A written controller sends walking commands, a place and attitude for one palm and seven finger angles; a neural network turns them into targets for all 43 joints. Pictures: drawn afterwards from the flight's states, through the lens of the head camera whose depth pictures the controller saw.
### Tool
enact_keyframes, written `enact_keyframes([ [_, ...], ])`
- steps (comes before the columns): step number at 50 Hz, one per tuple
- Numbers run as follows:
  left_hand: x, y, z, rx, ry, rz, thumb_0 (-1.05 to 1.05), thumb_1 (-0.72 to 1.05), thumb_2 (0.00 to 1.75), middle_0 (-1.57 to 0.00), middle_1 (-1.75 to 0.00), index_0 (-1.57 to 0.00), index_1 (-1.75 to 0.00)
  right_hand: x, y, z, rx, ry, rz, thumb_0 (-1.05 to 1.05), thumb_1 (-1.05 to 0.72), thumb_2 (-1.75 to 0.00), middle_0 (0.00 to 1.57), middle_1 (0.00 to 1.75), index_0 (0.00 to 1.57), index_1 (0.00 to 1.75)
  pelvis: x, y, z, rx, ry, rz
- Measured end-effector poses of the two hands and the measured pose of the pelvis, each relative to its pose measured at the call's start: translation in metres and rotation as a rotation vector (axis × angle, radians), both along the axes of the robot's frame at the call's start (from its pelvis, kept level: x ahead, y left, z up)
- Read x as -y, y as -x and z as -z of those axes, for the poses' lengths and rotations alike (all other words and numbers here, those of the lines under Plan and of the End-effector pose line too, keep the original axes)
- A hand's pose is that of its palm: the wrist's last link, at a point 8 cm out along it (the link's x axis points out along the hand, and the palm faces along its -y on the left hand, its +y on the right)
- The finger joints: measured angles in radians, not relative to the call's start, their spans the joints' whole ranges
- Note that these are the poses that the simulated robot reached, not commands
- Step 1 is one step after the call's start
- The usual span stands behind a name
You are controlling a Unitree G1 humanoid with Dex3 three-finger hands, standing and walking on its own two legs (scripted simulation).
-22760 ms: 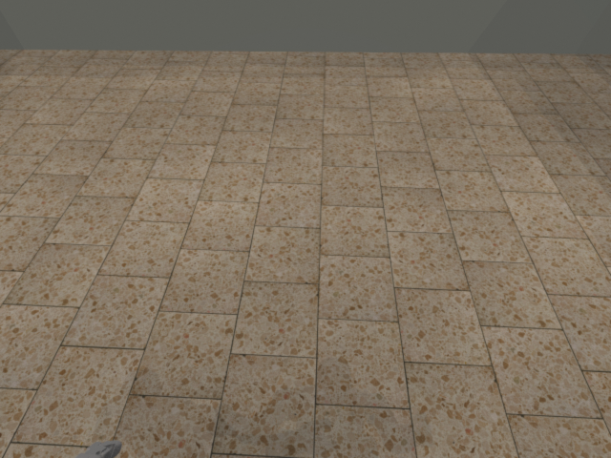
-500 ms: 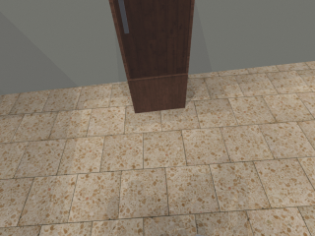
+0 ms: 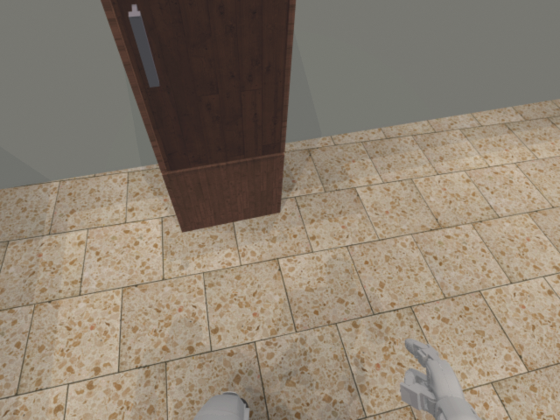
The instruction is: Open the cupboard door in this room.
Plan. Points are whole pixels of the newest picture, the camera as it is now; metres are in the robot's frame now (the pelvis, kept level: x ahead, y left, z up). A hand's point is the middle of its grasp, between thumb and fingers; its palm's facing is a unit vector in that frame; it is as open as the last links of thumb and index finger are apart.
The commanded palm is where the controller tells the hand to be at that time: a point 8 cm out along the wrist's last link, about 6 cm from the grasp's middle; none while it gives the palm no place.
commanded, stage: walk to a spot facing it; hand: left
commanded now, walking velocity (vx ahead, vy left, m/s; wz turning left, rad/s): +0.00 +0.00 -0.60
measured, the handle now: (144, 47) +0.78 +0.43 +0.06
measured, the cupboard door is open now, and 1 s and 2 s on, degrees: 0 0 0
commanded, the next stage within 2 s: turn to face it in 0.34 s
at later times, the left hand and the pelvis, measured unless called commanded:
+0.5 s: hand (234, 303) +0.31 +0.13 -0.13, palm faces -0.35 -0.89 -0.29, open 7.4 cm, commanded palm none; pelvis +0.08 -0.01 +0.00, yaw -19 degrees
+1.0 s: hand (165, 387) +0.16 +0.22 -0.17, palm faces -0.05 -0.97 -0.22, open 7.4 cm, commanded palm none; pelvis +0.08 +0.02 +0.02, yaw -6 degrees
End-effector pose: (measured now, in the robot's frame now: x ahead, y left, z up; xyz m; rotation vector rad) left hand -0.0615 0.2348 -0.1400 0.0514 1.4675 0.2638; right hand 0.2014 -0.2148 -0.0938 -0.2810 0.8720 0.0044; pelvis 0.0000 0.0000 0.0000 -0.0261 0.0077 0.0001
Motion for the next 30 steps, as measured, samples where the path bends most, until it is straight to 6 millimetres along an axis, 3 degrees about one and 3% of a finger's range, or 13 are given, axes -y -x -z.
enact_keyframes([
  [2,-0.019,-0.027,0.008,-0.003,-0.003,0.037,0.00,0.90,0.90,-0.21,-0.30,-0.20,-0.29,-0.004,0.003,0.002,-0.006,0.013,0.036,0.00,-0.90,-0.90,0.20,0.30,0.20,0.30,-0.009,-0.010,0.003,0.016,-0.006,0.037],
  [4,-0.035,-0.061,0.008,0.022,-0.012,0.088,0.00,0.90,0.90,-0.20,-0.30,-0.20,-0.29,-0.003,0.018,0.002,-0.046,0.021,0.085,0.00,-0.90,-0.90,0.20,0.30,0.20,0.30,-0.015,-0.019,0.000,0.028,-0.001,0.071],
  [10,-0.058,-0.184,-0.015,0.192,-0.043,0.237,0.00,0.91,0.90,-0.20,-0.30,-0.19,-0.29,0.005,0.096,0.009,-0.253,0.032,0.279,0.00,-0.90,-0.90,0.20,0.30,0.20,0.30,-0.028,-0.042,-0.015,0.031,0.004,0.141],
  [14,-0.048,-0.255,-0.031,0.279,-0.057,0.340,0.00,0.91,0.90,-0.20,-0.30,-0.19,-0.29,0.009,0.150,0.015,-0.371,0.016,0.411,0.00,-0.90,-0.90,0.20,0.30,0.20,0.30,-0.029,-0.054,-0.018,0.028,-0.005,0.191],
  [19,-0.009,-0.326,-0.043,0.356,-0.056,0.479,0.00,0.91,0.90,-0.20,-0.30,-0.19,-0.29,0.014,0.201,0.026,-0.473,-0.026,0.549,0.00,-0.90,-0.90,0.20,0.30,0.20,0.29,-0.019,-0.068,-0.015,0.025,-0.018,0.257],
  [24,0.048,-0.372,-0.043,0.441,-0.053,0.610,0.00,0.91,0.90,-0.20,-0.30,-0.19,-0.29,0.025,0.231,0.048,-0.523,-0.083,0.643,0.00,-0.90,-0.90,0.20,0.30,0.20,0.30,0.005,-0.078,0.000,0.019,-0.032,0.323],
  [27,0.072,-0.374,-0.042,0.455,-0.037,0.646,0.00,0.91,0.90,-0.20,-0.30,-0.19,-0.29,0.031,0.231,0.053,-0.540,-0.092,0.669,0.01,-0.91,-0.90,0.20,0.30,0.19,0.29,0.012,-0.079,0.000,0.028,-0.027,0.334],
  [30,0.087,-0.363,-0.041,0.430,-0.012,0.641,0.00,0.91,0.90,-0.20,-0.30,-0.20,-0.29,0.032,0.218,0.050,-0.518,-0.103,0.661,0.01,-0.91,-0.90,0.20,0.30,0.19,0.29,0.016,-0.082,-0.006,0.035,-0.026,0.331],
])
